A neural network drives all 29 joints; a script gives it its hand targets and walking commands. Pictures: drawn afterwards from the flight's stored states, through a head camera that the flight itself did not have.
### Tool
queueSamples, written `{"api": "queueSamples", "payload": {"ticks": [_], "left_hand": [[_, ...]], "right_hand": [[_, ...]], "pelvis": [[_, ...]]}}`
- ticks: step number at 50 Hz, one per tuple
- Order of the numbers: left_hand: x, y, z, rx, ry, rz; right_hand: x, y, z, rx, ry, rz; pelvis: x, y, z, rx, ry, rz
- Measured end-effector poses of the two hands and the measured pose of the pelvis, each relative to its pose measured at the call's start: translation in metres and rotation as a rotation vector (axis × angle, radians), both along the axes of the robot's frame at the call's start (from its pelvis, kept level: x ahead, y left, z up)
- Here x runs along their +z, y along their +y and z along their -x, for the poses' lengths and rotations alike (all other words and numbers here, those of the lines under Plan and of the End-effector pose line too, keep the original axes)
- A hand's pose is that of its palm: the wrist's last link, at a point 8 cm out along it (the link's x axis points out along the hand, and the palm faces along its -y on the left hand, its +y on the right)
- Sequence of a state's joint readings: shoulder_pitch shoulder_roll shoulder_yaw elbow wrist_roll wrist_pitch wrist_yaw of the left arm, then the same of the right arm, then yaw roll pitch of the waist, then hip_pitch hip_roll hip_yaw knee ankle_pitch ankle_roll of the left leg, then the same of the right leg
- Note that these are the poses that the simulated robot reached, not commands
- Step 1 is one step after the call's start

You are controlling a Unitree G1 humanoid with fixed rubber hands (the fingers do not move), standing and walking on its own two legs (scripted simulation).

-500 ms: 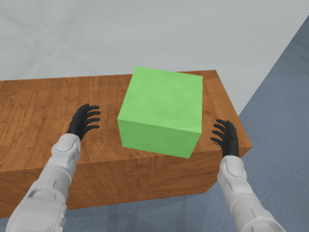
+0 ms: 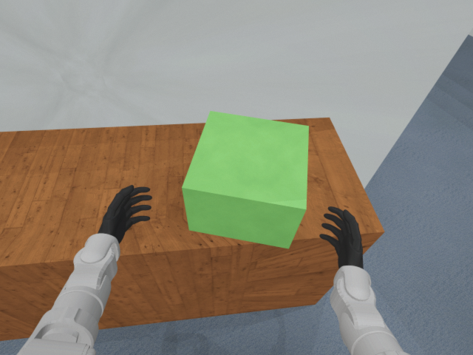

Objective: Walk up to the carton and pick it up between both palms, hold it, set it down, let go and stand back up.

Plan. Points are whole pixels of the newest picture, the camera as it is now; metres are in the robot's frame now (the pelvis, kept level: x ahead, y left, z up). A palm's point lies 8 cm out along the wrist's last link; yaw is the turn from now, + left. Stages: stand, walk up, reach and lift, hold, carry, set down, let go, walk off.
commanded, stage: set down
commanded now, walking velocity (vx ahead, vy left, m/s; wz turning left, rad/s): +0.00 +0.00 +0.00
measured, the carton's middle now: (248, 178) +0.49 -0.02 -0.05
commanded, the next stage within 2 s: none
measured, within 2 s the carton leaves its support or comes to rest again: neither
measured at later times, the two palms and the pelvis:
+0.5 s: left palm (107, 262) +0.28 +0.24 -0.03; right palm (351, 279) +0.25 -0.19 -0.03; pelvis +0.00 -0.01 +0.00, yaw +0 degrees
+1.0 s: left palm (107, 307) +0.22 +0.23 -0.05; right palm (366, 310) +0.21 -0.21 -0.05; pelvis +0.02 -0.02 +0.01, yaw +0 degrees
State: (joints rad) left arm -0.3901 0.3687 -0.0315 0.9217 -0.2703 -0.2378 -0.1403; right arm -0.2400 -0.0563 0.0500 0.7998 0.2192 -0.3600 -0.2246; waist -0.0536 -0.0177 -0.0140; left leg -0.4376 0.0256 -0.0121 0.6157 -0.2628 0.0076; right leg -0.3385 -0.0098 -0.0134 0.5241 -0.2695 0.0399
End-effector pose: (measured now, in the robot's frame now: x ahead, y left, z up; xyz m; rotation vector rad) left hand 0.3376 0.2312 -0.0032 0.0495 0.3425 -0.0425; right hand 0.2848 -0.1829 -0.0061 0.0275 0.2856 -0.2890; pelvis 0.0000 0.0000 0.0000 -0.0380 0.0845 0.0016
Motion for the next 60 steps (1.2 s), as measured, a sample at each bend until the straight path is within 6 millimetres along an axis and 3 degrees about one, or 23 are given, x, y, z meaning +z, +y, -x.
{"api": "queueSamples", "payload": {"ticks": [23,40,60], "left_hand": [[-0.021,0.006,0.048,0.026,0.055,-0.015],[-0.039,0.003,0.103,0.06,0.182,-0.059],[-0.051,-0.02,0.138,0.099,0.344,-0.106]], "right_hand": [[-0.018,-0.004,0.028,0.023,0.066,0.007],[-0.035,-0.016,0.063,0.091,0.173,0.036],[-0.052,-0.045,0.093,0.151,0.323,0.072]], "pelvis": [[0.001,-0.005,-0.002,0.007,-0.061,-0.006],[0.007,-0.013,-0.01,-0.004,-0.142,-0.02],[0.013,-0.024,-0.022,-0.014,-0.203,-0.034]]}}
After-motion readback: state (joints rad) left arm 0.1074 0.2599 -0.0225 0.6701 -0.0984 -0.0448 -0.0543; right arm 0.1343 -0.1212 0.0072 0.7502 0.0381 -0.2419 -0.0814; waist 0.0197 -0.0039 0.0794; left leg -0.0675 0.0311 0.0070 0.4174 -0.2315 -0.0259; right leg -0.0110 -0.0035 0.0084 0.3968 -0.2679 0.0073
